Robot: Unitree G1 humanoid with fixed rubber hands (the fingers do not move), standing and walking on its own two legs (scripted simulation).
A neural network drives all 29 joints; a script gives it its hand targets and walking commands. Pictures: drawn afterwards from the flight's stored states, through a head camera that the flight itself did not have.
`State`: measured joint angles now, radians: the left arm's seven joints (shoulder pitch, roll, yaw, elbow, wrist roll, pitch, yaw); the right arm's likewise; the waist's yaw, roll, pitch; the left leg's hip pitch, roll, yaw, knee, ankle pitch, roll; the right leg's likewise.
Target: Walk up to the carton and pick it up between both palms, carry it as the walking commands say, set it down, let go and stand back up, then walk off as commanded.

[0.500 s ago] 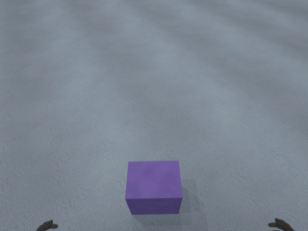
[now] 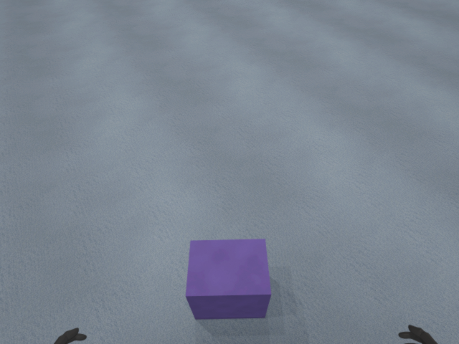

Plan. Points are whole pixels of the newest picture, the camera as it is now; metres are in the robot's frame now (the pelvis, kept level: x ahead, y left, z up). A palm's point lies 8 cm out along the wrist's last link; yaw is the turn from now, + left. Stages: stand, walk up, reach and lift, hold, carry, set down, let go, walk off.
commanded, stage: walk up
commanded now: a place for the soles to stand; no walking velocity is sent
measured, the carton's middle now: (228, 280) +0.46 +0.04 -0.59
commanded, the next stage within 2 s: none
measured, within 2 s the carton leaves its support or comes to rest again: neither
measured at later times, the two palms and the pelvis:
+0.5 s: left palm out of the picture +0.08 +0.33 -0.07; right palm out of the picture +0.10 -0.31 -0.07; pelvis -0.02 +0.01 +0.00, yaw +0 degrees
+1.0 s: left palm out of the picture +0.06 +0.33 -0.08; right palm out of the picture +0.07 -0.32 -0.08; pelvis -0.04 +0.01 -0.01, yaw +0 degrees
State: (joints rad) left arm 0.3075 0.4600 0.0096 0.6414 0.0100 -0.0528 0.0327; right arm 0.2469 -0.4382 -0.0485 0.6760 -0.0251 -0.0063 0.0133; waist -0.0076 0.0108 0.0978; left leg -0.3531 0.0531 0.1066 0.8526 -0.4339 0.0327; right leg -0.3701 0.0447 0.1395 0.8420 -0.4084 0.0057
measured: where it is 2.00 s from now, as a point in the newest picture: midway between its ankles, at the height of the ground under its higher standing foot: outside the picture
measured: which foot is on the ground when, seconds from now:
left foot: down 0.00-1.00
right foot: down 0.00-1.00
